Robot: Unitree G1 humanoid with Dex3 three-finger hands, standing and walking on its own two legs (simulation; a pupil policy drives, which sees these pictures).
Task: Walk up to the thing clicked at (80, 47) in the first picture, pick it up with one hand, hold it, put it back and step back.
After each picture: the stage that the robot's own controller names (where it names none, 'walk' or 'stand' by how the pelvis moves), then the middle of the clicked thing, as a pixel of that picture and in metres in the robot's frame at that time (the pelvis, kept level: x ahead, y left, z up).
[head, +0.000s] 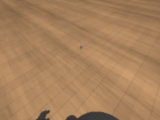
stand; (81, 46) +1.58 +0.26 -0.72
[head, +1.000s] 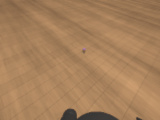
walk; (83, 50) +1.45 +0.17 -0.69
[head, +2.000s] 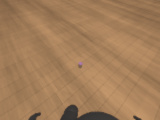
walk; (80, 65) +0.93 +0.18 -0.69
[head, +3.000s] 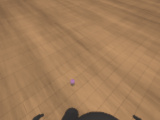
walk; (72, 82) +0.57 +0.22 -0.70
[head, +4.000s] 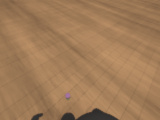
stand; (67, 96) +0.40 +0.20 -0.71
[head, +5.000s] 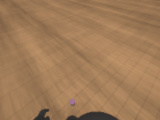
stand; (72, 102) +0.35 +0.21 -0.72
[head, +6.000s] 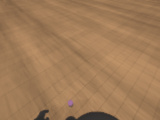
stand; (70, 103) +0.32 +0.21 -0.72
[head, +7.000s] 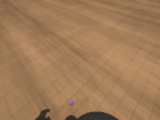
stand; (70, 102) +0.32 +0.22 -0.72
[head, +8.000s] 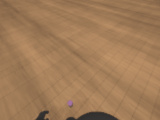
stand; (70, 104) +0.32 +0.22 -0.73
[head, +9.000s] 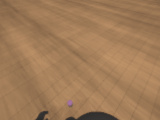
stand; (70, 103) +0.32 +0.22 -0.73
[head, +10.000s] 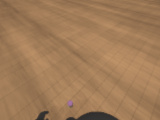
go down; (70, 104) +0.32 +0.22 -0.73
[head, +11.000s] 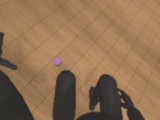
go down; (57, 62) +0.41 +0.24 -0.31
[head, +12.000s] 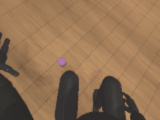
approach; (62, 62) +0.40 +0.24 -0.30
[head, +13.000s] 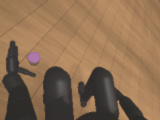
close in; (34, 59) +0.39 +0.28 -0.22
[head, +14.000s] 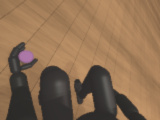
close; (26, 58) +0.38 +0.28 -0.22
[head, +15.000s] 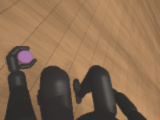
lift; (25, 58) +0.38 +0.28 -0.22
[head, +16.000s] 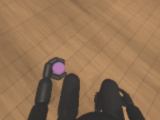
lift; (59, 70) +0.32 +0.23 -0.06
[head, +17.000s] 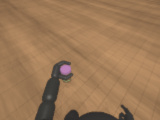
hold; (66, 74) +0.33 +0.17 +0.04
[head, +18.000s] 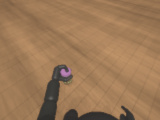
hold; (66, 76) +0.33 +0.17 +0.00
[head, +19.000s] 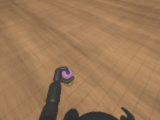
crouch; (68, 77) +0.32 +0.17 -0.01
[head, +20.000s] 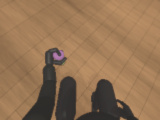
crouch; (59, 58) +0.43 +0.21 -0.10
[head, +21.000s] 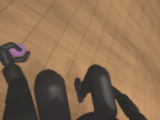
lower; (20, 54) +0.41 +0.30 -0.22
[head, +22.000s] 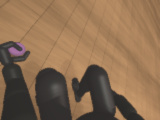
lower; (18, 53) +0.41 +0.30 -0.23
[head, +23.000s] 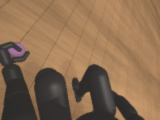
lower; (18, 53) +0.41 +0.30 -0.22
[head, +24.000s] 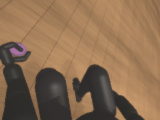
lower; (19, 53) +0.41 +0.30 -0.22
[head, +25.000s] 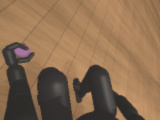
loosen; (23, 54) +0.40 +0.29 -0.22
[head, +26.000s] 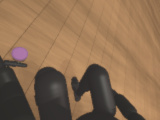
withdraw; (19, 55) +0.40 +0.29 -0.23
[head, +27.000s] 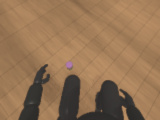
walk; (69, 66) +0.43 +0.22 -0.38
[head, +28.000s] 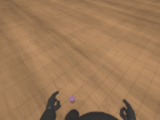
stand; (72, 99) +0.36 +0.18 -0.66
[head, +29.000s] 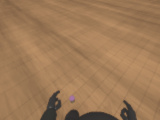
stand; (72, 99) +0.38 +0.20 -0.67
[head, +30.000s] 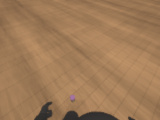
stand; (72, 98) +0.37 +0.18 -0.69
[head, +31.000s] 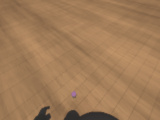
walk; (74, 95) +0.39 +0.19 -0.72
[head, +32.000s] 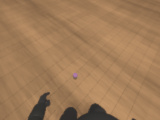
walk; (75, 76) +0.59 +0.16 -0.70
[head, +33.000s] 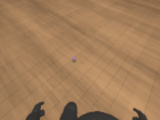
walk; (74, 59) +0.90 +0.28 -0.70
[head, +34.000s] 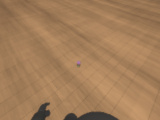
stand; (78, 64) +0.98 +0.20 -0.72
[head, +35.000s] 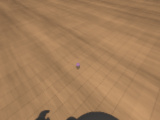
stand; (78, 66) +0.98 +0.24 -0.73
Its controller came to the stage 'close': yes
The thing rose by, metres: 0.72
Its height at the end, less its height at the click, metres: +0.00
